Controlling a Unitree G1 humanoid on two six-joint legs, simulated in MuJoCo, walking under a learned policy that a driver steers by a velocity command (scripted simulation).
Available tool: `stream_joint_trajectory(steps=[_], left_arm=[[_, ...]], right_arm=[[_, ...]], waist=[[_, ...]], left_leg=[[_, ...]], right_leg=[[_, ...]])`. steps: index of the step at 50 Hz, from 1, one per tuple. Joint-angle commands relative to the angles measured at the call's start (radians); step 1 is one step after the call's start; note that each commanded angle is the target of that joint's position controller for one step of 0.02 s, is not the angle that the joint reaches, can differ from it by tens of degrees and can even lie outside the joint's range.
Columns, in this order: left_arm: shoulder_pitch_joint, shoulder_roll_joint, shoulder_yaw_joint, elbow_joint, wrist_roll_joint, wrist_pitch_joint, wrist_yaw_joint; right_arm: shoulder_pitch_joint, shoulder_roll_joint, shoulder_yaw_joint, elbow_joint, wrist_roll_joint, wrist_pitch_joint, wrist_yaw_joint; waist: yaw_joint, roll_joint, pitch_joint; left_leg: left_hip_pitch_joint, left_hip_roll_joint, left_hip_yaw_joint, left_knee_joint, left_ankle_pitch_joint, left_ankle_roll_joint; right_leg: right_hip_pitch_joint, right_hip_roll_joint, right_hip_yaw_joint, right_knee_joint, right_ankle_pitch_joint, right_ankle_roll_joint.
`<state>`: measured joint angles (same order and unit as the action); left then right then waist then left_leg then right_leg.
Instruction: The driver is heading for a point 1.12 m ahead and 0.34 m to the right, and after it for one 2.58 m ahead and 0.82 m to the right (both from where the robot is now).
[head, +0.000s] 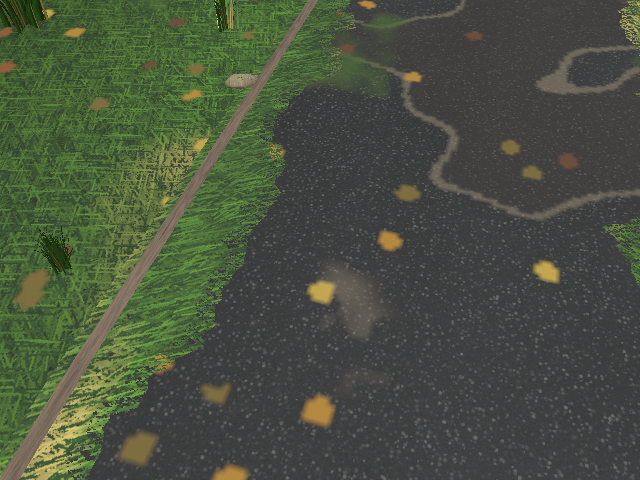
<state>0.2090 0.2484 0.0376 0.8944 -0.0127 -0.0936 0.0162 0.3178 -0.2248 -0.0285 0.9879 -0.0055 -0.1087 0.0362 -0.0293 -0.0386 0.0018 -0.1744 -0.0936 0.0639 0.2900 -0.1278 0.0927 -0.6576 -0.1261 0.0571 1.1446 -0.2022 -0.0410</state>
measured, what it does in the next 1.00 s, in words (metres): walks ahead: right foot, then left foot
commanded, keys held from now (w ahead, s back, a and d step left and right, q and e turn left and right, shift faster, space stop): w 0.62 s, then w+e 0.38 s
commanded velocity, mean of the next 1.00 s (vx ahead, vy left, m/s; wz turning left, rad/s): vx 0.50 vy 0.00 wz -0.12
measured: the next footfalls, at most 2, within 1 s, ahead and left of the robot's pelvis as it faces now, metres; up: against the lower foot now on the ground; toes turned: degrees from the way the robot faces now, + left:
right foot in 0.30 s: +0.34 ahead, -0.17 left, +0.00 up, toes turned -2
left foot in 0.86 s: +0.65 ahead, +0.07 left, +0.00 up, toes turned -3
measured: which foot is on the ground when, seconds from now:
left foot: down 0.00-0.32, up 0.34-0.84, down 0.86-1.00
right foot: up 0.00-0.28, down 0.30-0.86, up 0.88-1.00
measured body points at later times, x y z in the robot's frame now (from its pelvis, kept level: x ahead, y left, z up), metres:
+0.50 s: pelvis +0.28 -0.08 +0.00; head +0.29 -0.10 +0.45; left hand +0.33 +0.18 -0.12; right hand +0.36 -0.35 -0.14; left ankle +0.27 +0.08 -0.66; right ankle +0.30 -0.16 -0.74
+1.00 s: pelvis +0.54 -0.02 -0.01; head +0.57 -0.02 +0.44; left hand +0.61 +0.24 -0.15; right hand +0.64 -0.30 -0.12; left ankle +0.61 +0.07 -0.74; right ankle +0.44 -0.16 -0.65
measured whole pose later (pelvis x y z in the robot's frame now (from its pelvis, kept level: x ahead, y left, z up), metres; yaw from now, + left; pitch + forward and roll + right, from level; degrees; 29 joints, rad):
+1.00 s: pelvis +0.54 -0.02 -0.01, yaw -8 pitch +2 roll +1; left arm 0.33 0.27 0.07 0.92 -0.03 -0.07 0.02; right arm 0.15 -0.23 -0.05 0.88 -0.01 -0.12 0.02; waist 0.01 -0.04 0.02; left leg -0.33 0.00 0.09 0.46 -0.15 0.03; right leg -0.45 -0.04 0.05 1.19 -0.36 -0.04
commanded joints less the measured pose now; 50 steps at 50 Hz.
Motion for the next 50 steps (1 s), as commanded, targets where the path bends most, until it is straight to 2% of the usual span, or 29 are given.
stream_joint_trajectory(steps=[1, 5, 10, 12, 13, 14, 15, 16, 17, 18, 19, 20, 22, 23, 25, 28, 31, 37, 40, 41, 42, 43, 44, 45, 46, 47, 48, 49, 50], left_arm=[[0.034, 0.045, 0.014, -0.043, 0.013, 0.004, 0.007], [-0.129, 0.028, 0.006, -0.087, 0.004, -0.007, -0.005], [-0.256, 0.041, 0.002, -0.138, -0.009, -0.016, -0.036], [-0.24, 0.062, 0.008, -0.146, -0.01, -0.025, -0.047], [-0.193, 0.078, 0.016, -0.138, -0.009, -0.029, -0.049], [-0.085, 0.109, 0.034, -0.107, -0.007, -0.031, -0.047], [0.109, 0.171, 0.063, -0.052, -0.005, -0.034, -0.04], [0.271, 0.288, 0.09, -0.026, 0.016, -0.03, -0.034], [0.305, 0.251, 0.08, -0.011, 0.012, -0.024, -0.04], [0.231, 0.174, 0.056, -0.024, 0.006, -0.027, -0.041], [0.135, 0.132, 0.042, -0.048, 0.005, -0.025, -0.039], [0.058, 0.103, 0.031, -0.06, 0.009, -0.023, -0.044], [0.015, 0.065, 0.019, -0.056, 0.018, -0.026, -0.053], [0.03, 0.068, 0.021, -0.043, 0.018, -0.029, -0.054], [0.067, 0.097, 0.029, -0.019, 0.018, -0.033, -0.047], [0.118, 0.113, 0.033, 0.005, 0.016, -0.024, -0.03], [0.155, 0.122, 0.032, 0.021, 0.01, -0.017, -0.018], [0.253, 0.135, 0.04, 0.067, -0.008, 0.004, -0.006], [0.23, 0.153, 0.051, 0.064, -0.01, 0.017, 0.003], [0.208, 0.158, 0.053, 0.057, -0.009, 0.021, 0.003], [0.191, 0.138, 0.046, 0.047, -0.002, 0.024, 0.001], [0.172, 0.096, 0.029, 0.013, 0.012, 0.024, -0.001], [0.306, -0.042, -0.006, 0.0, -0.002, 0.006, -0.005], [0.288, 0.048, 0.014, 0.01, -0.024, -0.008, -0.005], [0.202, 0.122, 0.036, -0.018, -0.041, -0.011, -0.003], [0.152, 0.12, 0.039, -0.03, -0.036, -0.007, 0.003], [0.12, 0.11, 0.046, -0.035, -0.021, 0.002, 0.007], [0.149, 0.082, 0.05, -0.038, -0.02, 0.015, 0.005], [0.164, 0.06, 0.049, -0.037, -0.021, 0.03, 0.002]], right_arm=[[-0.038, -0.13, -0.02, -0.053, 0.001, -0.018, -0.02], [0.044, -0.158, -0.025, -0.036, 0.016, -0.005, -0.035], [0.12, -0.168, -0.031, -0.002, 0.026, 0.016, -0.038], [0.113, -0.18, -0.037, 0.0, 0.027, 0.026, -0.041], [0.096, -0.188, -0.04, -0.003, 0.026, 0.032, -0.041], [0.074, -0.183, -0.037, -0.009, 0.023, 0.037, -0.041], [0.064, -0.149, -0.023, -0.024, 0.011, 0.039, -0.041], [0.141, -0.056, 0.008, -0.052, -0.001, 0.023, -0.035], [0.179, -0.027, 0.019, -0.037, 0.019, -0.005, -0.028], [0.099, -0.143, -0.009, -0.052, 0.042, -0.023, -0.024], [0.016, -0.165, -0.015, -0.077, 0.051, -0.029, -0.025], [-0.024, -0.152, -0.018, -0.083, 0.039, -0.024, -0.031], [-0.007, -0.118, -0.025, -0.079, 0.023, 0.004, -0.037], [0.011, -0.094, -0.023, -0.072, 0.022, 0.016, -0.038], [-0.012, -0.087, -0.026, -0.085, 0.018, 0.028, -0.042], [-0.13, -0.086, -0.031, -0.126, 0.01, 0.029, -0.042], [-0.238, -0.069, -0.026, -0.156, 0.013, 0.023, -0.034], [-0.416, -0.077, -0.021, -0.221, 0.023, -0.001, -0.009], [-0.374, -0.114, -0.033, -0.221, 0.023, -0.018, 0.0], [-0.306, -0.137, -0.046, -0.204, 0.023, -0.022, -0.003], [-0.158, -0.18, -0.069, -0.161, 0.022, -0.024, -0.011], [0.033, -0.252, -0.09, -0.128, 0.005, -0.026, -0.021], [0.112, -0.323, -0.107, -0.11, -0.003, -0.015, -0.021], [0.097, -0.226, -0.08, -0.122, 0.0, -0.013, -0.022], [0.017, -0.167, -0.063, -0.136, 0.006, -0.014, -0.025], [-0.055, -0.14, -0.053, -0.146, 0.007, -0.013, -0.026], [-0.109, -0.11, -0.046, -0.143, 0.002, -0.013, -0.022], [-0.132, -0.104, -0.044, -0.137, -0.008, -0.016, -0.022], [-0.146, -0.093, -0.045, -0.131, -0.007, -0.018, -0.021]], waist=[[0.047, 0.077, 0.055], [-0.012, 0.077, 0.055], [-0.05, 0.09, 0.084], [-0.027, 0.102, 0.072], [0.005, 0.114, 0.047], [0.065, 0.112, -0.014], [0.142, 0.08, -0.142], [0.148, -0.127, -0.312], [0.139, -0.263, -0.402], [0.134, -0.165, -0.271], [0.109, -0.098, -0.17], [0.076, -0.022, -0.099], [0.023, -0.037, -0.045], [0.012, -0.036, -0.038], [0.004, -0.023, -0.011], [0.027, -0.011, 0.018], [0.056, -0.02, 0.038], [0.099, -0.022, 0.094], [0.054, -0.047, 0.063], [0.012, -0.058, 0.024], [-0.056, -0.048, -0.069], [-0.127, 0.03, -0.23], [-0.071, 0.313, -0.379], [-0.086, 0.292, -0.389], [-0.076, 0.224, -0.238], [-0.047, 0.145, -0.152], [-0.02, 0.103, -0.079], [0.018, 0.157, -0.06], [0.032, 0.161, -0.039]], left_leg=[[-0.103, 0.279, -0.207, -0.205, 0.082, 0.171], [-0.014, 0.264, -0.162, -0.19, 0.095, 0.127], [0.146, 0.325, -0.178, -0.122, 0.068, 0.113], [0.193, 0.35, -0.192, -0.07, 0.114, 0.098], [0.198, 0.348, -0.186, -0.017, 0.214, 0.086], [0.184, 0.31, -0.151, 0.111, 0.383, 0.065], [0.078, 0.248, -0.098, 0.35, 0.418, 0.033], [-0.288, 0.115, -0.019, 0.758, 0.093, -0.037], [-0.518, 0.027, -0.124, 0.974, -0.418, -0.052], [-0.614, 0.096, -0.188, 1.063, -0.382, -0.029], [-0.616, 0.152, -0.161, 1.045, -0.286, -0.016], [-0.571, 0.193, -0.138, 0.98, -0.205, -0.022], [-0.465, 0.234, -0.136, 0.881, -0.124, -0.031], [-0.443, 0.233, -0.127, 0.862, -0.106, -0.037], [-0.48, 0.238, -0.12, 0.805, -0.052, -0.052], [-0.567, 0.239, -0.115, 0.642, 0.081, -0.071], [-0.539, 0.217, -0.093, 0.458, 0.211, -0.072], [-0.52, 0.17, -0.097, 0.249, 0.19, -0.069], [-0.384, 0.143, -0.094, 0.196, 0.104, -0.052], [-0.272, 0.119, -0.073, 0.181, 0.072, -0.039], [-0.06, 0.11, -0.061, 0.176, 0.069, -0.013], [0.251, 0.269, -0.218, 0.214, 0.064, 0.048], [0.613, 0.518, -0.646, 0.131, -0.086, 0.189], [0.577, 0.519, -0.773, 0.04, -0.191, 0.179], [0.443, 0.492, -0.613, 0.023, -0.189, 0.128], [0.29, 0.46, -0.483, -0.005, -0.123, 0.102], [0.156, 0.414, -0.382, -0.05, -0.067, 0.081], [0.076, 0.399, -0.312, -0.083, -0.033, 0.081], [0.026, 0.381, -0.257, -0.112, -0.01, 0.082]], right_leg=[[-0.027, -0.043, 0.001, -0.138, 0.157, 0.027], [0.0, 0.001, -0.035, -0.43, 0.308, 0.034], [-0.003, 0.031, -0.043, -0.584, 0.228, 0.018], [0.046, 0.046, -0.05, -0.626, 0.147, -0.01], [0.124, 0.067, -0.069, -0.645, 0.116, -0.026], [0.274, 0.102, -0.097, -0.668, 0.104, -0.048], [0.544, 0.066, -0.054, -0.648, 0.13, -0.092], [0.953, -0.194, 0.325, -0.663, 0.094, -0.225], [1.083, -0.296, 0.683, -0.827, -0.025, -0.313], [0.978, -0.261, 0.587, -0.843, -0.06, -0.258], [0.833, -0.223, 0.426, -0.855, 0.004, -0.217], [0.688, -0.177, 0.316, -0.894, 0.09, -0.197], [0.537, -0.111, 0.194, -0.96, 0.157, -0.173], [0.509, -0.098, 0.16, -0.979, 0.199, -0.179], [0.498, -0.092, 0.11, -1.003, 0.286, -0.192], [0.537, -0.088, 0.067, -1.019, 0.332, -0.184], [0.546, -0.064, 0.019, -1.035, 0.291, -0.159], [0.661, -0.103, 0.08, -0.973, 0.232, -0.157], [0.679, -0.124, 0.121, -0.895, 0.294, -0.135], [0.667, -0.106, 0.115, -0.823, 0.404, -0.121], [0.616, -0.048, 0.082, -0.663, 0.491, -0.095], [0.428, 0.027, 0.031, -0.367, 0.308, -0.057], [0.024, 0.186, -0.034, -0.003, -0.24, 0.012], [-0.072, 0.148, 0.095, 0.156, -0.372, 0.005], [-0.131, 0.1, 0.088, 0.191, -0.298, -0.007], [-0.1, 0.048, 0.06, 0.167, -0.208, -0.008], [-0.054, 0.02, 0.054, 0.117, -0.146, -0.012], [0.006, -0.01, 0.059, 0.086, -0.106, -0.011], [0.041, -0.021, 0.053, 0.067, -0.092, -0.01]])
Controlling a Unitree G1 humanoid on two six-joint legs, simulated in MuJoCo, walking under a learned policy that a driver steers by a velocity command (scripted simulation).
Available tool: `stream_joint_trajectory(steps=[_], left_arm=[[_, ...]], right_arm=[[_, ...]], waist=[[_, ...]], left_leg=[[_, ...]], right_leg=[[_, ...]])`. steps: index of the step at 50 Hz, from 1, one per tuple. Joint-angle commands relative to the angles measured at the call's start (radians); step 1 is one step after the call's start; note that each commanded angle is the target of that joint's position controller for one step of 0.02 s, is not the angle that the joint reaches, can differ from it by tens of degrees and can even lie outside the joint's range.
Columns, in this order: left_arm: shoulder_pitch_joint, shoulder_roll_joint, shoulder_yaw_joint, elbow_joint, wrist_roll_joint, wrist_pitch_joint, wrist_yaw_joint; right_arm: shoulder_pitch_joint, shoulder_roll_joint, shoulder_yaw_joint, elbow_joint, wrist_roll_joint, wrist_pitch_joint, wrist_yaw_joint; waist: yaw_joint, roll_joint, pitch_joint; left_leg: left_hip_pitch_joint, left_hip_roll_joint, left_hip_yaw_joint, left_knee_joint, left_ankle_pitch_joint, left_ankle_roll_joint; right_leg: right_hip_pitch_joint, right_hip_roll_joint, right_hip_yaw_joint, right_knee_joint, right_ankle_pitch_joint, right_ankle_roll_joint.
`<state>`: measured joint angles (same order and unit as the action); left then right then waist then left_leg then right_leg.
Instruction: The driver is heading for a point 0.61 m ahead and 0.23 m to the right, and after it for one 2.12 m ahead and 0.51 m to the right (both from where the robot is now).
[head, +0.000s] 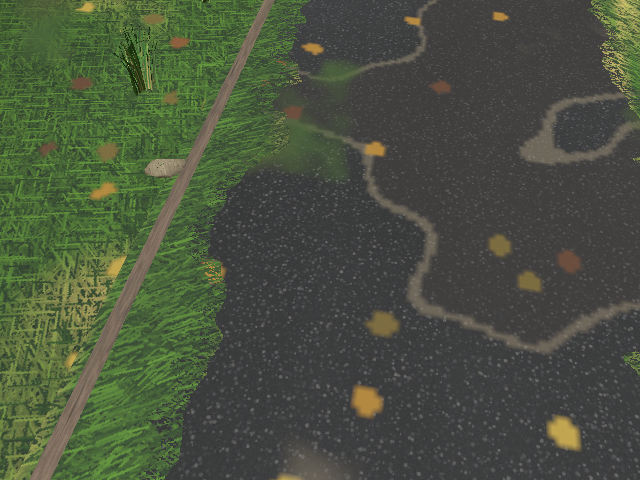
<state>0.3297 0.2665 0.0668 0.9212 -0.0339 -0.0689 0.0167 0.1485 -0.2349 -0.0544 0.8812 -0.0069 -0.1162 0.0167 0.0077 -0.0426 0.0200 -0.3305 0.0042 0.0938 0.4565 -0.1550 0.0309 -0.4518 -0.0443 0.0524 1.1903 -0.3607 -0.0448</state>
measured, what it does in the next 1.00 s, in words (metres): walks ahead, turning right: right foot, then left foot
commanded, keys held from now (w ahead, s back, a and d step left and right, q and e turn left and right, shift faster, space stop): w+e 0.02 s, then e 0.78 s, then no key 0.20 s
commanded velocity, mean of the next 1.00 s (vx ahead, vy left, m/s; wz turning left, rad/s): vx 0.13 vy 0.00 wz -0.53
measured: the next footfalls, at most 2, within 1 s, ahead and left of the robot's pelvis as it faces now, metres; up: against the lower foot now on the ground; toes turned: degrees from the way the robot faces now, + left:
right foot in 0.34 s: +0.27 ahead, -0.15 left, +0.00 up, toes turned -14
left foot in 0.84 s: +0.31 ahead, +0.06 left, +0.00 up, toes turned -33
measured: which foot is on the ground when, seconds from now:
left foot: down 0.00-0.34, up 0.36-0.82, down 0.84-1.00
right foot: up 0.00-0.32, down 0.34-0.84, up 0.86-1.00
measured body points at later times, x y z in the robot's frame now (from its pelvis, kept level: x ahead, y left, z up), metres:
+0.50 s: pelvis +0.16 -0.05 -0.01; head +0.21 -0.08 +0.44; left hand +0.38 +0.18 -0.10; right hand +0.23 -0.36 -0.13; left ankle +0.15 +0.11 -0.65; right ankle +0.23 -0.14 -0.74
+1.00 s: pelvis +0.21 -0.01 +0.01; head +0.24 +0.00 +0.45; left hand +0.49 +0.15 -0.10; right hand +0.15 -0.31 -0.09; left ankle +0.27 +0.09 -0.74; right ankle +0.13 -0.13 -0.65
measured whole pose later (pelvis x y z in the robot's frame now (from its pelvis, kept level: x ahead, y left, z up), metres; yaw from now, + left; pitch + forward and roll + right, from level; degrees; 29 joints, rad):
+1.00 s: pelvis +0.21 -0.01 +0.01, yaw -32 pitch +2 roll -1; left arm 0.19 0.33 0.10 0.64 0.00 0.04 0.03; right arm 0.20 -0.26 -0.07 0.80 -0.01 -0.01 -0.02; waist -0.03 -0.04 0.02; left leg -0.26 0.02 -0.03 0.46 -0.23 0.01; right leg -0.55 0.13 0.15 1.10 -0.42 0.05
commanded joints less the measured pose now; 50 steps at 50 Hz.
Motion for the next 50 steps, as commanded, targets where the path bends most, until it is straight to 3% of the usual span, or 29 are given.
stream_joint_trajectory(steps=[1, 3, 5, 8, 12, 14, 16, 17, 18, 19, 20, 21, 22, 23, 24, 25, 27, 30, 33, 37, 40, 41, 42, 43, 44, 45, 46, 47, 50], left_arm=[[0.042, 0.025, 0.021, -0.07, -0.002, 0.017, -0.001], [0.001, 0.029, 0.027, -0.098, 0.005, 0.035, 0.005], [-0.036, 0.025, 0.027, -0.129, 0.019, 0.039, 0.001], [-0.127, 0.006, 0.017, -0.167, 0.023, 0.037, -0.023], [-0.208, 0.038, 0.026, -0.228, 0.028, 0.049, -0.053], [-0.201, 0.069, 0.038, -0.251, 0.031, 0.054, -0.063], [-0.066, 0.117, 0.065, -0.226, 0.032, 0.049, -0.062], [0.009, 0.205, 0.097, -0.215, 0.034, 0.045, -0.042], [0.001, 0.306, 0.11, -0.233, 0.041, 0.052, -0.02], [-0.003, 0.272, 0.09, -0.275, 0.055, 0.042, -0.032], [-0.045, 0.219, 0.077, -0.296, 0.051, 0.035, -0.042], [-0.103, 0.187, 0.068, -0.298, 0.031, 0.033, -0.038], [-0.147, 0.159, 0.059, -0.305, 0.021, 0.037, -0.031], [-0.177, 0.148, 0.054, -0.312, 0.024, 0.044, -0.023], [-0.189, 0.151, 0.053, -0.322, 0.038, 0.049, -0.018], [-0.19, 0.156, 0.055, -0.328, 0.045, 0.049, -0.014], [-0.17, 0.172, 0.061, -0.333, 0.041, 0.05, -0.003], [-0.166, 0.18, 0.065, -0.345, 0.032, 0.061, 0.014], [-0.173, 0.177, 0.064, -0.356, 0.034, 0.074, 0.021], [-0.165, 0.173, 0.064, -0.367, 0.035, 0.088, 0.021], [-0.181, 0.174, 0.063, -0.379, 0.021, 0.102, 0.024], [-0.172, 0.16, 0.058, -0.379, 0.016, 0.106, 0.027], [-0.139, 0.11, 0.044, -0.381, 0.02, 0.109, 0.027], [-0.161, 0.118, 0.049, -0.419, 0.011, 0.097, 0.024], [-0.156, 0.193, 0.07, -0.405, 0.036, 0.081, 0.018], [-0.121, 0.209, 0.079, -0.372, 0.033, 0.082, 0.011], [-0.088, 0.182, 0.074, -0.338, 0.032, 0.092, 0.013], [-0.076, 0.154, 0.066, -0.327, 0.038, 0.1, 0.016], [-0.119, 0.093, 0.039, -0.339, 0.025, 0.105, 0.013]], right_arm=[[0.027, -0.087, -0.023, -0.015, -0.004, -0.013, -0.004], [0.016, -0.114, -0.03, -0.006, -0.01, -0.017, -0.012], [0.017, -0.141, -0.039, 0.0, -0.012, -0.009, -0.026], [0.005, -0.169, -0.044, -0.008, -0.006, 0.013, -0.048], [0.03, -0.206, -0.054, -0.003, 0.022, 0.043, -0.06], [0.013, -0.223, -0.063, -0.01, 0.038, 0.058, -0.063], [-0.008, -0.213, -0.063, -0.02, 0.048, 0.073, -0.066], [0.052, -0.186, -0.054, -0.021, 0.024, 0.075, -0.06], [0.11, -0.079, -0.021, -0.055, -0.041, 0.069, -0.046], [0.136, -0.12, -0.019, -0.061, -0.014, 0.059, -0.03], [0.045, -0.169, -0.032, -0.075, 0.025, 0.059, -0.025], [0.001, -0.161, -0.031, -0.088, 0.026, 0.064, -0.032], [-0.01, -0.158, -0.033, -0.076, 0.01, 0.075, -0.045], [-0.014, -0.171, -0.039, -0.083, 0.001, 0.087, -0.054], [-0.009, -0.172, -0.041, -0.085, -0.001, 0.097, -0.055], [0.001, -0.158, -0.04, -0.085, -0.001, 0.103, -0.057], [-0.004, -0.137, -0.034, -0.088, -0.001, 0.108, -0.063], [-0.037, -0.129, -0.031, -0.1, -0.001, 0.114, -0.068], [-0.064, -0.132, -0.031, -0.113, 0.003, 0.112, -0.063], [-0.059, -0.138, -0.033, -0.121, 0.012, 0.094, -0.05], [0.015, -0.146, -0.04, -0.106, 0.017, 0.081, -0.034], [0.066, -0.166, -0.048, -0.092, 0.011, 0.08, -0.029], [0.094, -0.229, -0.063, -0.094, -0.011, 0.084, -0.03], [0.063, -0.299, -0.075, -0.1, -0.04, 0.091, -0.031], [0.008, -0.244, -0.064, -0.142, -0.049, 0.086, -0.035], [-0.054, -0.199, -0.052, -0.166, -0.033, 0.084, -0.043], [-0.086, -0.173, -0.045, -0.175, -0.014, 0.085, -0.044], [-0.081, -0.159, -0.039, -0.175, 0.001, 0.085, -0.045], [-0.033, -0.14, -0.026, -0.166, 0.0, 0.096, -0.043]], waist=[[0.003, 0.158, -0.038], [0.018, 0.12, 0.007], [0.024, 0.109, 0.009], [-0.001, 0.114, -0.001], [-0.026, 0.125, -0.031], [-0.008, 0.14, -0.043], [0.065, 0.104, -0.106], [0.083, -0.029, -0.162], [-0.008, -0.283, -0.218], [0.019, -0.213, -0.423], [0.045, -0.076, -0.363], [0.025, -0.015, -0.268], [0.003, 0.035, -0.207], [-0.021, 0.015, -0.177], [-0.035, -0.013, -0.17], [-0.041, -0.03, -0.171], [-0.033, -0.041, -0.18], [-0.017, -0.057, -0.18], [-0.002, -0.087, -0.147], [0.01, -0.115, -0.14], [-0.027, -0.123, -0.137], [-0.046, -0.104, -0.143], [-0.029, 0.044, -0.155], [0.003, 0.345, -0.082], [-0.006, 0.29, -0.084], [0.022, 0.205, -0.085], [0.037, 0.162, -0.074], [0.028, 0.155, -0.067], [0.001, 0.174, -0.055]], left_leg=[[0.155, 0.277, -0.237, -0.301, 0.047, 0.149], [0.126, 0.276, -0.141, -0.299, 0.298, 0.158], [0.132, 0.268, -0.05, -0.277, 0.481, 0.156], [0.129, 0.236, 0.061, -0.251, 0.511, 0.138], [0.249, 0.278, 0.074, -0.168, 0.511, 0.121], [0.295, 0.297, 0.071, -0.08, 0.568, 0.099], [0.284, 0.245, 0.104, 0.159, 0.602, 0.047], [0.152, 0.169, 0.124, 0.396, 0.384, -0.021], [-0.2, 0.019, 0.108, 0.742, -0.486, -0.091], [-0.303, -0.045, -0.128, 0.933, -0.588, -0.09], [-0.357, -0.01, -0.177, 0.954, -0.488, -0.069], [-0.381, 0.021, -0.175, 0.895, -0.394, -0.059], [-0.357, 0.053, -0.18, 0.822, -0.334, -0.061], [-0.301, 0.062, -0.185, 0.757, -0.299, -0.059], [-0.248, 0.05, -0.175, 0.723, -0.27, -0.057], [-0.226, 0.036, -0.168, 0.674, -0.253, -0.06], [-0.214, 0.016, -0.17, 0.578, -0.235, -0.073], [-0.211, 0.003, -0.189, 0.479, -0.189, -0.09], [-0.185, -0.011, -0.195, 0.393, -0.167, -0.094], [-0.119, -0.032, -0.194, 0.269, -0.192, -0.078], [0.018, -0.044, -0.166, 0.05, -0.123, -0.04], [0.113, -0.002, -0.168, -0.051, -0.05, -0.017], [0.224, 0.189, -0.326, -0.12, -0.047, 0.048], [0.183, 0.357, -0.582, -0.196, 0.102, 0.203], [0.127, 0.409, -0.635, -0.191, 0.15, 0.265], [0.12, 0.352, -0.523, -0.159, 0.184, 0.225], [0.123, 0.28, -0.425, -0.136, 0.191, 0.174], [0.143, 0.257, -0.39, -0.128, 0.203, 0.162], [0.167, 0.202, -0.291, -0.129, 0.237, 0.169]], right_leg=[[-0.163, -0.107, 0.05, 0.007, 0.079, -0.005], [-0.194, -0.097, 0.045, -0.044, 0.121, 0.01], [-0.201, -0.086, 0.024, -0.162, 0.197, 0.029], [-0.125, -0.065, -0.049, -0.367, 0.35, 0.033], [-0.092, -0.037, -0.082, -0.508, 0.331, 0.014], [-0.063, -0.011, -0.105, -0.548, 0.236, -0.016], [0.119, 0.061, -0.143, -0.689, 0.29, -0.067], [0.315, 0.014, -0.03, -0.737, 0.647, -0.113], [0.57, -0.227, 0.314, -0.655, 1.143, -0.258], [0.657, -0.347, 0.593, -0.754, 0.902, -0.401], [0.597, -0.298, 0.509, -0.798, 0.754, -0.355], [0.495, -0.249, 0.418, -0.814, 0.614, -0.295], [0.388, -0.21, 0.365, -0.835, 0.517, -0.249], [0.289, -0.181, 0.335, -0.856, 0.458, -0.23], [0.226, -0.156, 0.317, -0.872, 0.439, -0.218], [0.204, -0.14, 0.304, -0.877, 0.445, -0.213], [0.201, -0.124, 0.299, -0.878, 0.428, -0.208], [0.196, -0.111, 0.331, -0.887, 0.246, -0.195], [0.162, -0.089, 0.37, -0.902, 0.08, -0.175], [0.184, -0.082, 0.432, -0.888, 0.071, -0.162], [0.169, -0.051, 0.453, -0.85, 0.111, -0.129], [0.129, -0.017, 0.417, -0.809, 0.085, -0.093], [0.01, 0.064, 0.312, -0.629, -0.073, -0.039], [-0.176, 0.228, 0.085, -0.414, -0.228, 0.013], [-0.174, 0.171, 0.144, -0.188, -0.232, 0.051], [-0.156, 0.165, 0.153, -0.091, -0.167, 0.06], [-0.145, 0.162, 0.136, -0.044, -0.12, 0.078], [-0.161, 0.16, 0.133, 0.007, -0.083, 0.093], [-0.127, 0.138, 0.082, -0.075, -0.041, 0.121]])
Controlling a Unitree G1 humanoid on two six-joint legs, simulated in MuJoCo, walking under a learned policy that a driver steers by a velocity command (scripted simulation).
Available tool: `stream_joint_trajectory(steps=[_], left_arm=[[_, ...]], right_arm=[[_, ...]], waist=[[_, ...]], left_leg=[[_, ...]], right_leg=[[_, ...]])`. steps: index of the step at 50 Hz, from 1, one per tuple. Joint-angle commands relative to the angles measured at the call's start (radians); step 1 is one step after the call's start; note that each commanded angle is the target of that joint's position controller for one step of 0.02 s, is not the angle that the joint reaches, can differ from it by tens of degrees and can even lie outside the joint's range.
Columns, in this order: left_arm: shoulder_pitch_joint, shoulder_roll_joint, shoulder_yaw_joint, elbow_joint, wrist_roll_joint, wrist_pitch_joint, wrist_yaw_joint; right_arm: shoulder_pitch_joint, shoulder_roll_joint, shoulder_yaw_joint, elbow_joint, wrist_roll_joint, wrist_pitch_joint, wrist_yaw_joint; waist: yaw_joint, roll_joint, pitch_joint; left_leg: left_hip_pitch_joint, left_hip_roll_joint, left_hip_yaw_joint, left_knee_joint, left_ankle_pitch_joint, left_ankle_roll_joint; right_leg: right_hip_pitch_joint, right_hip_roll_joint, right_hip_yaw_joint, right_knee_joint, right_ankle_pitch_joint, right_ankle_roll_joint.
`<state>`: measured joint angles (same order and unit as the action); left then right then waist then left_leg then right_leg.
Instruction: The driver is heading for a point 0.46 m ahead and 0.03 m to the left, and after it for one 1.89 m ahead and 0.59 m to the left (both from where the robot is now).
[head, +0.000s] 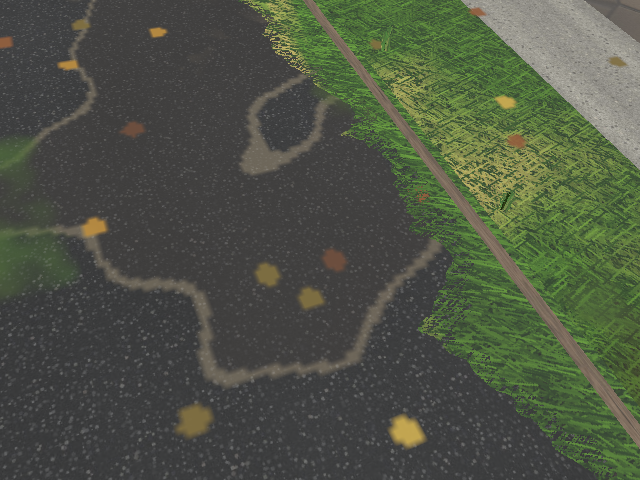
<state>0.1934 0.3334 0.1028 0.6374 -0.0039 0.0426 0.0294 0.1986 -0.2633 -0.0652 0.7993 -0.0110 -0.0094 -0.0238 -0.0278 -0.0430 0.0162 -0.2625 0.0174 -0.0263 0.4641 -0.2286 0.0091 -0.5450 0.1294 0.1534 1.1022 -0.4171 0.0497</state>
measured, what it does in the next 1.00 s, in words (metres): walks ahead: right foot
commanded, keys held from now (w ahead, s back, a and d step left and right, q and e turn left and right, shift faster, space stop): no key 0.54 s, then w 0.46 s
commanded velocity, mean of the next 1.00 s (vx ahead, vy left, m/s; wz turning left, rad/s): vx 0.13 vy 0.00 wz -0.06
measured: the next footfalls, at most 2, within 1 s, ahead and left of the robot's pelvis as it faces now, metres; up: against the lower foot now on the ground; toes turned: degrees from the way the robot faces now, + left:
right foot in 0.18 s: +0.02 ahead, -0.15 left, +0.00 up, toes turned +2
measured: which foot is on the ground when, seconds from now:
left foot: down 0.00-1.00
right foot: up 0.00-0.16, down 0.18-0.76, up 0.78-1.00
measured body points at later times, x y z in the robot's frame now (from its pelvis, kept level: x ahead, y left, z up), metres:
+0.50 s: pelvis +0.00 -0.03 -0.01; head +0.00 -0.04 +0.44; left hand +0.15 +0.20 -0.11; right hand +0.09 -0.30 -0.13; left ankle +0.01 +0.12 -0.74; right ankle -0.02 -0.15 -0.74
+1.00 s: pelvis +0.10 +0.01 +0.01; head +0.12 +0.03 +0.46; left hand +0.28 +0.26 -0.10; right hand +0.06 -0.25 -0.12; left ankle +0.02 +0.09 -0.74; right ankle +0.18 -0.17 -0.67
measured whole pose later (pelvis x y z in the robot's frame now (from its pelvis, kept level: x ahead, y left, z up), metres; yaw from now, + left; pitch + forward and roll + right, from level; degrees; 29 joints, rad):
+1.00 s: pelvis +0.10 +0.01 +0.01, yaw -1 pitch +1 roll -2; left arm 0.18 0.28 0.07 0.73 -0.02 -0.07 -0.01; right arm 0.45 -0.22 -0.02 0.95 0.00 -0.09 0.01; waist -0.07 -0.03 0.00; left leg -0.01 -0.02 0.03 0.26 -0.26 0.05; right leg -0.61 -0.07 0.01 0.95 -0.14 -0.03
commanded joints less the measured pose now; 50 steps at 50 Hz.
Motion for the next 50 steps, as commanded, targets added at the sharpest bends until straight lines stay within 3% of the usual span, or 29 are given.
stream_joint_trajectory(steps=[1, 4, 5, 7, 8, 9, 10, 11, 12, 13, 15, 17, 27, 29, 31, 33, 34, 36, 37, 38, 39, 40, 41, 42, 43, 45, 46, 48, 50], left_arm=[[-0.008, 0.013, -0.005, -0.064, -0.006, -0.008, 0.001], [-0.06, -0.017, -0.026, -0.083, -0.002, -0.012, -0.005], [-0.057, 0.0, -0.022, -0.08, -0.008, -0.013, -0.006], [-0.001, 0.011, -0.016, -0.048, -0.011, -0.016, -0.008], [0.014, 0.016, -0.016, -0.036, -0.005, -0.017, -0.008], [0.022, 0.045, -0.014, -0.042, 0.004, -0.017, -0.003], [0.045, 0.107, -0.004, -0.048, 0.015, -0.014, 0.007], [0.001, 0.079, -0.012, -0.027, 0.022, -0.013, -0.002], [-0.032, 0.014, -0.024, -0.044, 0.021, -0.02, -0.015], [-0.024, -0.002, -0.03, -0.035, 0.03, -0.025, -0.02], [-0.02, 0.024, -0.027, -0.027, 0.027, -0.038, -0.022], [-0.009, 0.009, -0.034, -0.016, 0.024, -0.045, -0.019], [0.003, -0.009, -0.044, 0.021, 0.019, -0.054, -0.014], [0.04, 0.015, -0.034, 0.042, 0.012, -0.047, -0.01], [0.089, 0.068, -0.018, 0.052, 0.003, -0.042, -0.009], [0.113, 0.086, -0.014, 0.068, -0.009, -0.059, -0.006], [0.103, 0.076, -0.016, 0.071, -0.012, -0.07, -0.005], [0.022, 0.057, -0.022, 0.057, -0.025, -0.076, -0.008], [-0.026, 0.046, -0.025, 0.046, -0.027, -0.073, -0.01], [-0.053, 0.004, -0.036, 0.035, -0.017, -0.076, -0.01], [-0.074, -0.059, -0.051, -0.003, -0.013, -0.087, -0.008], [-0.084, -0.002, -0.035, -0.028, -0.032, -0.106, -0.001], [-0.041, 0.029, -0.025, -0.007, -0.046, -0.119, -0.005], [-0.01, 0.028, -0.025, 0.02, -0.042, -0.128, -0.015], [-0.01, 0.022, -0.023, 0.03, -0.031, -0.134, -0.019], [-0.041, 0.014, -0.019, 0.03, -0.015, -0.134, -0.031], [-0.044, 0.0, -0.021, 0.033, -0.013, -0.131, -0.038], [-0.079, -0.022, -0.027, 0.022, -0.01, -0.125, -0.045], [-0.151, -0.044, -0.038, -0.003, -0.013, -0.126, -0.049]], right_arm=[[-0.067, -0.11, -0.014, -0.081, 0.002, -0.007, -0.003], [-0.034, -0.152, -0.022, -0.072, 0.006, 0.002, -0.001], [-0.014, -0.169, -0.025, -0.067, 0.009, 0.005, 0.001], [-0.018, -0.169, -0.02, -0.063, 0.025, 0.007, 0.004], [0.008, -0.154, -0.014, -0.051, 0.033, 0.003, 0.005], [0.034, -0.137, -0.006, -0.044, 0.025, -0.009, 0.009], [0.043, -0.101, 0.007, -0.056, -0.009, -0.027, 0.021], [0.06, -0.052, 0.019, -0.054, -0.011, -0.039, 0.026], [-0.009, -0.092, 0.016, -0.051, -0.019, -0.039, 0.025], [-0.044, -0.11, 0.009, -0.05, -0.013, -0.035, 0.025], [-0.037, -0.104, 0.01, -0.041, -0.008, -0.02, 0.018], [-0.024, -0.096, 0.011, -0.03, -0.004, -0.014, 0.014], [0.001, -0.093, 0.008, 0.043, 0.001, -0.012, 0.0], [0.021, -0.089, 0.007, 0.064, 0.009, -0.01, -0.003], [-0.017, -0.082, 0.005, 0.045, 0.019, -0.022, -0.003], [-0.052, -0.082, 0.003, 0.016, 0.035, -0.05, 0.007], [-0.04, -0.083, 0.001, 0.016, 0.043, -0.064, 0.015], [0.044, -0.073, 0.001, 0.05, 0.05, -0.089, 0.035], [0.141, -0.076, -0.006, 0.1, 0.043, -0.096, 0.04], [0.234, -0.104, -0.017, 0.142, 0.027, -0.096, 0.042], [0.334, -0.205, -0.04, 0.158, 0.022, -0.1, 0.042], [0.35, -0.236, -0.041, 0.144, 0.008, -0.109, 0.053], [0.272, -0.177, -0.022, 0.118, 0.008, -0.114, 0.048], [0.223, -0.139, -0.012, 0.096, 0.014, -0.114, 0.044], [0.195, -0.142, -0.01, 0.086, 0.017, -0.11, 0.043], [0.204, -0.094, 0.01, 0.088, 0.012, -0.101, 0.044], [0.227, -0.088, 0.013, 0.095, 0.01, -0.097, 0.043], [0.26, -0.099, 0.014, 0.105, 0.011, -0.088, 0.035], [0.263, -0.114, 0.014, 0.104, 0.01, -0.079, 0.024]], waist=[[0.023, 0.192, -0.056], [-0.014, 0.258, -0.069], [-0.022, 0.265, -0.07], [0.008, 0.242, -0.066], [0.016, 0.22, -0.058], [0.011, 0.179, -0.086], [-0.015, 0.031, -0.146], [-0.054, -0.134, -0.15], [-0.008, -0.08, -0.116], [0.009, -0.046, -0.087], [0.007, -0.046, -0.031], [0.001, -0.048, -0.013], [0.002, 0.021, -0.011], [0.016, -0.006, -0.022], [0.051, -0.099, 0.051], [0.057, -0.159, 0.12], [0.044, -0.166, 0.126], [-0.018, -0.131, 0.101], [-0.067, -0.094, 0.064], [-0.095, -0.016, 0.029], [-0.103, 0.253, 0.004], [-0.109, 0.332, 0.035], [-0.059, 0.214, 0.082], [-0.036, 0.162, 0.092], [-0.025, 0.133, 0.087], [-0.026, 0.136, 0.071], [-0.029, 0.148, 0.059], [-0.037, 0.134, 0.05], [-0.049, 0.121, 0.064]], left_leg=[[0.13, 0.181, -0.159, -0.129, 0.306, 0.189], [0.123, 0.182, -0.144, -0.113, 0.315, 0.193], [0.124, 0.193, -0.16, -0.103, 0.331, 0.199], [0.107, 0.191, -0.162, -0.065, 0.367, 0.184], [0.083, 0.178, -0.157, -0.054, 0.359, 0.153], [0.024, 0.167, -0.151, -0.042, 0.302, 0.097], [-0.053, 0.101, -0.077, 0.049, 0.177, 0.037], [-0.017, 0.043, 0.003, 0.005, 0.002, -0.015], [0.026, 0.038, 0.012, 0.011, 0.029, -0.048], [0.019, 0.03, 0.02, 0.019, 0.048, -0.051], [0.02, 0.031, 0.019, 0.022, 0.069, -0.047], [0.032, 0.034, 0.015, 0.018, 0.072, -0.043], [0.06, 0.037, 0.014, 0.009, 0.086, -0.054], [0.029, -0.011, 0.073, 0.068, -0.102, -0.047], [-0.119, -0.046, 0.113, 0.206, -0.231, -0.028], [-0.208, -0.006, 0.056, 0.311, -0.243, 0.022], [-0.23, 0.016, 0.033, 0.322, -0.267, 0.05], [-0.078, 0.02, 0.045, 0.134, -0.221, 0.098], [0.115, -0.011, 0.07, 0.029, -0.071, 0.096], [0.253, 0.026, -0.01, -0.007, -0.044, 0.09], [0.358, 0.229, -0.369, -0.187, -0.259, 0.173], [0.373, 0.381, -0.696, -0.309, -0.321, 0.285], [0.357, 0.383, -0.648, -0.294, -0.331, 0.284], [0.351, 0.331, -0.532, -0.287, -0.311, 0.245], [0.353, 0.301, -0.454, -0.298, -0.259, 0.213], [0.331, 0.239, -0.307, -0.317, -0.049, 0.169], [0.335, 0.218, -0.246, -0.315, 0.079, 0.166], [0.341, 0.195, -0.162, -0.312, 0.26, 0.167], [0.303, 0.176, -0.104, -0.324, 0.322, 0.161]], right_leg=[[-0.018, -0.058, -0.033, -0.084, 0.022, 0.033], [0.143, -0.111, -0.121, -0.358, -0.022, 0.038], [0.18, -0.106, -0.14, -0.422, -0.014, 0.036], [0.289, -0.098, -0.163, -0.653, 0.158, 0.009], [0.359, -0.101, -0.149, -0.775, 0.267, -0.016], [0.469, -0.157, -0.075, -0.781, 0.375, -0.047], [0.583, -0.279, 0.037, -0.695, 0.658, -0.086], [0.471, -0.298, 0.038, -0.668, 0.556, -0.147], [0.408, -0.254, 0.023, -0.683, 0.395, -0.144], [0.381, -0.224, 0.004, -0.691, 0.319, -0.122], [0.325, -0.207, -0.004, -0.697, 0.283, -0.104], [0.298, -0.202, -0.007, -0.697, 0.272, -0.099], [0.29, -0.179, -0.023, -0.686, 0.251, -0.095], [0.298, -0.172, -0.01, -0.72, -0.028, -0.12], [0.279, -0.27, 0.156, -0.837, -0.369, -0.196], [0.261, -0.382, 0.329, -0.913, -0.419, -0.269], [0.279, -0.402, 0.344, -0.911, -0.369, -0.279], [0.243, -0.361, 0.241, -0.866, -0.24, -0.239], [0.162, -0.297, 0.149, -0.807, -0.163, -0.2], [0.084, -0.22, 0.042, -0.648, -0.059, -0.152], [-0.079, -0.084, -0.142, -0.313, -0.031, -0.069], [-0.238, -0.064, -0.085, -0.103, -0.175, -0.064], [-0.302, -0.131, -0.027, 0.015, -0.113, -0.085], [-0.315, -0.167, -0.04, 0.034, -0.008, -0.103], [-0.327, -0.194, -0.059, 0.016, 0.078, -0.114], [-0.276, -0.227, -0.086, -0.044, 0.198, -0.11], [-0.261, -0.224, -0.111, -0.067, 0.233, -0.101], [-0.262, -0.218, -0.144, -0.138, 0.287, -0.076], [-0.232, -0.209, -0.165, -0.263, 0.355, -0.057]])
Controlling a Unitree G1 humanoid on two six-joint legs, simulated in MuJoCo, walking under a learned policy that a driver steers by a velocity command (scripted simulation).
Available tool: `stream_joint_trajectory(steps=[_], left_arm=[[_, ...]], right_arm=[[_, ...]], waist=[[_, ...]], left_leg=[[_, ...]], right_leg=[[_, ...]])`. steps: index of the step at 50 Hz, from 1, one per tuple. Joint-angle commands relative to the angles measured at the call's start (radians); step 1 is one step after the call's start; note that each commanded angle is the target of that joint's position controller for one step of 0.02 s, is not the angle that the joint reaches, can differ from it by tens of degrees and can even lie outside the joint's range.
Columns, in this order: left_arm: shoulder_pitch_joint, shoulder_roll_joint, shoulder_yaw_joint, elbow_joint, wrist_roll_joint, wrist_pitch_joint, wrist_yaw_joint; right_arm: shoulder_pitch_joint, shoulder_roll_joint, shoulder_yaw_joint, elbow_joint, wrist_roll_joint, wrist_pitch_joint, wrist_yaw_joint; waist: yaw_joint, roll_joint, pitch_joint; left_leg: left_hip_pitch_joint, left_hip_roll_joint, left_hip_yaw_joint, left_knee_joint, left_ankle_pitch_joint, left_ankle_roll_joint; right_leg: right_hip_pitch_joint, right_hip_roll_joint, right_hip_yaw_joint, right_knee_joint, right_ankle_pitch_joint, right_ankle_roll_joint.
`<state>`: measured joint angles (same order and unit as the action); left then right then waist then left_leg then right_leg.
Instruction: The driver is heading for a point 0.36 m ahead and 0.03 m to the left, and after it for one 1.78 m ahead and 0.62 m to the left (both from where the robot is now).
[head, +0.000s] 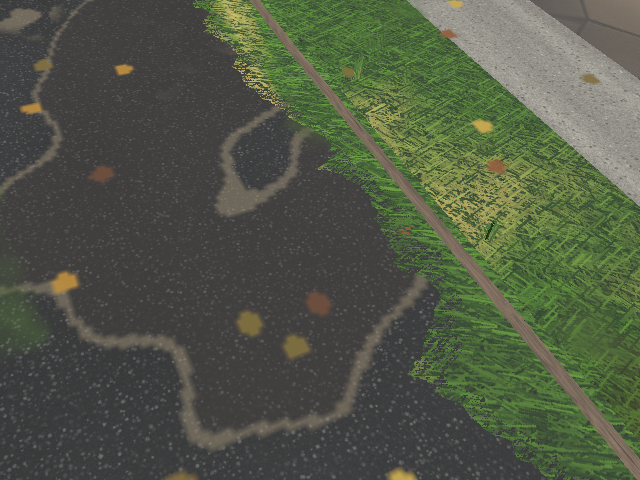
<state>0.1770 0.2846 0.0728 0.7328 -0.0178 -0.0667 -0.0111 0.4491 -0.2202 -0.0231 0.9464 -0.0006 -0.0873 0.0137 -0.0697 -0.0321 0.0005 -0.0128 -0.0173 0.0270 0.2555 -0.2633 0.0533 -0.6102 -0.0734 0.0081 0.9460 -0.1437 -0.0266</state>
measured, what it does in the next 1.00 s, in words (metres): walks ahead, turning left: right foot, then left foot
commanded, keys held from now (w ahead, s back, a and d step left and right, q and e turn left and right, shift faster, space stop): w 0.22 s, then w+q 0.78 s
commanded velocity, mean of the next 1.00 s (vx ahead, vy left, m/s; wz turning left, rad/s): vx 0.48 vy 0.00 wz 0.33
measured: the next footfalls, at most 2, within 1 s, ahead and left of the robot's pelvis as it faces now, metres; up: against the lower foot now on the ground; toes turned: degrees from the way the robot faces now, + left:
right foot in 0.26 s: +0.33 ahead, -0.14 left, +0.00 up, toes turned -1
left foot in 0.80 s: +0.60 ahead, +0.13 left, +0.00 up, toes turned +18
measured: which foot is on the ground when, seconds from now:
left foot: down 0.00-0.26, up 0.28-0.78, down 0.80-1.00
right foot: up 0.00-0.24, down 0.26-0.80, up 0.82-1.00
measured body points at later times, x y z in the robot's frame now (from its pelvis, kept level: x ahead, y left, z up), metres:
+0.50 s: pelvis +0.28 -0.06 -0.01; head +0.30 -0.05 +0.44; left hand +0.32 +0.22 -0.13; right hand +0.41 -0.33 -0.12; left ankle +0.33 +0.12 -0.66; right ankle +0.29 -0.14 -0.75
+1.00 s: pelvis +0.56 +0.06 -0.01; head +0.59 +0.08 +0.44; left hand +0.61 +0.37 -0.11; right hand +0.75 -0.17 -0.11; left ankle +0.56 +0.12 -0.75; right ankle +0.64 -0.11 -0.67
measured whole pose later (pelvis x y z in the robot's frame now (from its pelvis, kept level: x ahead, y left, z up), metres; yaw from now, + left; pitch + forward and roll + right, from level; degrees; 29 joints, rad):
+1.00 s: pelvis +0.56 +0.06 -0.01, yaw +22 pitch +2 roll +0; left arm 0.12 0.30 0.05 0.76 0.00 -0.11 -0.01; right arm 0.30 -0.28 -0.07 0.70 0.01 -0.06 0.02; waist -0.03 -0.02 0.05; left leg -0.26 -0.11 -0.03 0.40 -0.16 0.11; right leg -0.57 -0.09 0.07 1.09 -0.31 0.01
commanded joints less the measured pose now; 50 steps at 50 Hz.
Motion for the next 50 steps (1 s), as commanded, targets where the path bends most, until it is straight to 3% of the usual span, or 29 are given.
stream_joint_trajectory(steps=[1, 5, 8, 10, 11, 12, 13, 14, 15, 16, 17, 18, 19, 20, 22, 24, 29, 34, 37, 38, 39, 40, 41, 42, 43, 44, 45, 47, 50], left_arm=[[-0.171, -0.005, -0.014, -0.109, -0.001, -0.019, -0.013], [-0.282, 0.002, -0.022, -0.141, -0.011, -0.028, -0.033], [-0.319, 0.023, -0.02, -0.161, -0.013, -0.038, -0.047], [-0.26, 0.063, -0.004, -0.149, -0.008, -0.041, -0.048], [-0.159, 0.095, 0.012, -0.123, -0.006, -0.038, -0.041], [0.016, 0.135, 0.034, -0.071, -0.007, -0.034, -0.029], [0.219, 0.205, 0.052, -0.031, 0.009, -0.027, -0.011], [0.245, 0.25, 0.053, -0.008, 0.021, -0.03, -0.02], [0.229, 0.14, 0.031, -0.005, 0.015, -0.029, -0.015], [0.143, 0.108, 0.018, -0.003, 0.01, -0.031, -0.009], [0.073, 0.087, 0.011, -0.001, 0.01, -0.035, -0.009], [0.027, 0.058, 0.005, 0.003, 0.018, -0.043, -0.013], [0.0, 0.041, 0.001, 0.012, 0.03, -0.051, -0.016], [-0.012, 0.032, 0.003, 0.024, 0.03, -0.059, -0.018], [-0.017, 0.044, 0.007, 0.051, 0.027, -0.072, -0.019], [-0.007, 0.069, 0.014, 0.072, 0.031, -0.076, -0.011], [0.034, 0.115, 0.02, 0.097, 0.029, -0.063, 0.011], [0.137, 0.156, 0.03, 0.136, 0.008, -0.021, 0.019], [0.114, 0.193, 0.04, 0.127, 0.0, 0.005, 0.027], [0.101, 0.206, 0.043, 0.121, -0.001, 0.014, 0.031], [0.082, 0.208, 0.041, 0.114, -0.004, 0.022, 0.036], [0.087, 0.182, 0.029, 0.098, 0.007, 0.016, 0.039], [0.185, 0.02, -0.02, 0.044, 0.04, -0.012, 0.021], [0.103, 0.09, -0.015, 0.031, 0.008, -0.058, 0.004], [-0.002, 0.14, 0.0, -0.003, -0.028, -0.08, -0.006], [-0.02, 0.126, -0.007, -0.011, -0.021, -0.091, -0.002], [-0.019, 0.125, -0.003, 0.0, 0.002, -0.091, 0.006], [0.017, 0.136, 0.008, 0.003, 0.017, -0.064, 0.005], [-0.01, 0.094, -0.001, -0.016, 0.035, -0.036, 0.009]], right_arm=[[0.016, -0.164, -0.028, -0.044, 0.0, 0.002, -0.018], [0.059, -0.181, -0.03, -0.03, 0.009, 0.006, -0.025], [0.063, -0.192, -0.038, -0.02, 0.018, 0.014, -0.026], [0.042, -0.219, -0.048, -0.027, 0.016, 0.02, -0.029], [0.028, -0.232, -0.054, -0.031, 0.013, 0.027, -0.03], [0.016, -0.22, -0.049, -0.039, 0.008, 0.033, -0.031], [0.015, -0.178, -0.032, -0.069, -0.011, 0.031, -0.032], [0.178, -0.011, 0.012, -0.073, 0.002, 0.012, -0.02], [0.078, -0.158, -0.024, -0.066, 0.04, -0.009, -0.014], [-0.045, -0.207, -0.044, -0.112, 0.065, -0.016, -0.015], [-0.094, -0.19, -0.042, -0.122, 0.057, -0.018, -0.023], [-0.104, -0.174, -0.048, -0.119, 0.04, -0.01, -0.029], [-0.065, -0.15, -0.05, -0.109, 0.037, 0.007, -0.029], [-0.042, -0.124, -0.048, -0.103, 0.038, 0.022, -0.029], [-0.055, -0.102, -0.049, -0.116, 0.037, 0.046, -0.031], [-0.114, -0.108, -0.052, -0.148, 0.028, 0.054, -0.034], [-0.278, -0.094, -0.04, -0.208, 0.021, 0.033, -0.001], [-0.434, -0.085, -0.028, -0.305, 0.023, 0.031, 0.036], [-0.399, -0.126, -0.047, -0.338, 0.025, 0.037, 0.05], [-0.319, -0.156, -0.065, -0.328, 0.026, 0.041, 0.049], [-0.172, -0.203, -0.093, -0.297, 0.029, 0.042, 0.042], [-0.002, -0.282, -0.131, -0.258, 0.029, 0.052, 0.021], [-0.019, -0.394, -0.148, -0.259, 0.032, 0.049, 0.011], [0.013, -0.321, -0.123, -0.295, 0.019, 0.034, 0.016], [-0.019, -0.262, -0.107, -0.287, 0.008, 0.023, 0.019], [-0.082, -0.235, -0.099, -0.295, 0.014, 0.016, 0.018], [-0.154, -0.205, -0.09, -0.31, 0.014, 0.015, 0.017], [-0.209, -0.176, -0.078, -0.338, 0.001, 0.014, 0.011], [-0.185, -0.21, -0.087, -0.333, 0.013, 0.01, -0.007]], waist=[[-0.015, 0.115, 0.089], [-0.039, 0.127, 0.14], [-0.016, 0.13, 0.15], [0.041, 0.157, 0.079], [0.102, 0.174, 0.002], [0.19, 0.164, -0.107], [0.253, 0.054, -0.269], [0.147, -0.237, -0.452], [0.201, -0.138, -0.373], [0.18, -0.103, -0.175], [0.142, -0.017, -0.093], [0.107, -0.006, -0.044], [0.067, -0.039, -0.036], [0.051, -0.047, -0.027], [0.033, -0.037, 0.018], [0.037, -0.024, 0.053], [0.093, 0.011, 0.078], [0.153, 0.023, 0.111], [0.1, -0.03, 0.046], [0.05, -0.051, -0.01], [-0.035, -0.044, -0.087], [-0.111, 0.031, -0.181], [0.014, 0.304, -0.253], [-0.045, 0.198, -0.404], [-0.063, 0.145, -0.271], [-0.018, 0.066, -0.17], [0.028, 0.022, -0.108], [0.082, 0.047, -0.077], [0.09, 0.046, -0.041]], left_leg=[[0.025, 0.201, -0.134, -0.127, 0.351, 0.112], [-0.005, 0.222, -0.108, -0.156, 0.296, 0.122], [0.083, 0.268, -0.104, -0.108, 0.406, 0.113], [0.135, 0.277, -0.089, 0.003, 0.72, 0.093], [0.139, 0.265, -0.07, 0.129, 0.911, 0.081], [0.045, 0.225, -0.053, 0.332, 0.962, 0.055], [-0.22, 0.169, -0.044, 0.652, 0.614, 0.029], [-0.572, -0.032, -0.101, 0.995, -0.285, -0.02], [-0.668, 0.008, -0.204, 1.096, -0.288, -0.01], [-0.722, 0.056, -0.165, 1.093, -0.195, -0.002], [-0.681, 0.106, -0.144, 1.049, -0.102, -0.004], [-0.635, 0.133, -0.142, 1.0, -0.047, -0.009], [-0.566, 0.159, -0.153, 0.975, -0.009, -0.012], [-0.534, 0.167, -0.149, 0.959, 0.0, -0.016], [-0.555, 0.176, -0.148, 0.928, 0.018, -0.026], [-0.627, 0.178, -0.162, 0.866, 0.098, -0.039], [-0.644, 0.152, -0.085, 0.553, 0.353, -0.039], [-0.733, 0.13, -0.014, 0.401, 0.278, -0.005], [-0.613, 0.052, 0.064, 0.382, 0.126, 0.044], [-0.502, 0.009, 0.09, 0.385, 0.078, 0.069], [-0.296, -0.038, 0.099, 0.329, 0.11, 0.103], [0.016, 0.017, -0.039, 0.293, 0.135, 0.154], [0.359, 0.28, -0.602, 0.218, 0.0, 0.334], [0.447, 0.362, -0.887, 0.065, -0.078, 0.392], [0.374, 0.332, -0.738, 0.042, -0.007, 0.33], [0.223, 0.288, -0.599, 0.047, 0.096, 0.292], [0.078, 0.247, -0.499, 0.04, 0.209, 0.264], [-0.072, 0.204, -0.419, -0.002, 0.333, 0.252], [-0.18, 0.171, -0.332, -0.031, 0.421, 0.255]], right_leg=[[-0.134, 0.002, -0.03, -0.175, 0.128, 0.025], [-0.05, 0.031, -0.051, -0.346, 0.218, 0.021], [-0.043, 0.04, -0.041, -0.41, 0.167, -0.02], [0.076, 0.081, -0.062, -0.425, 0.105, -0.058], [0.214, 0.114, -0.085, -0.427, 0.087, -0.085], [0.471, 0.114, -0.078, -0.438, 0.119, -0.119], [0.834, -0.098, 0.161, -0.391, 0.085, -0.181], [1.13, -0.356, 0.677, -0.528, -0.165, -0.342], [1.024, -0.328, 0.724, -0.645, -0.304, -0.3], [0.854, -0.294, 0.536, -0.673, -0.259, -0.241], [0.693, -0.256, 0.407, -0.705, -0.136, -0.212], [0.577, -0.214, 0.303, -0.735, -0.046, -0.191], [0.503, -0.183, 0.22, -0.769, -0.008, -0.176], [0.456, -0.171, 0.175, -0.799, 0.009, -0.178], [0.392, -0.169, 0.088, -0.838, 0.068, -0.183], [0.389, -0.168, 0.024, -0.858, 0.109, -0.184], [0.461, -0.136, -0.127, -0.858, 0.2, -0.152], [0.683, -0.203, -0.17, -0.78, 0.296, -0.137], [0.751, -0.215, -0.211, -0.619, 0.697, -0.102], [0.747, -0.207, -0.224, -0.491, 0.847, -0.09], [0.681, -0.178, -0.246, -0.292, 0.874, -0.064], [0.459, -0.137, -0.247, -0.003, 0.639, -0.019], [-0.016, 0.073, -0.182, 0.363, -0.333, 0.045], [-0.137, 0.115, 0.071, 0.49, -0.451, 0.032], [-0.22, 0.061, 0.097, 0.476, -0.359, 0.007], [-0.198, 0.016, 0.09, 0.386, -0.269, -0.007], [-0.135, -0.017, 0.084, 0.295, -0.222, -0.001], [-0.022, -0.043, 0.088, 0.21, -0.174, 0.018], [-0.007, -0.03, 0.055, 0.066, -0.098, 0.072]])
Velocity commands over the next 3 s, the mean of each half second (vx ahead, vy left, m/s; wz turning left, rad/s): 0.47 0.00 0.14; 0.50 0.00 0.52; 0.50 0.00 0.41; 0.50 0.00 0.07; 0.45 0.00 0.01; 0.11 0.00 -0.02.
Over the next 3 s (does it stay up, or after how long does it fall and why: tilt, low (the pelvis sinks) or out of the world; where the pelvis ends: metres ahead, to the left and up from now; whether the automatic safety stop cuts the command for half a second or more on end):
stays up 1.36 0.51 -0.02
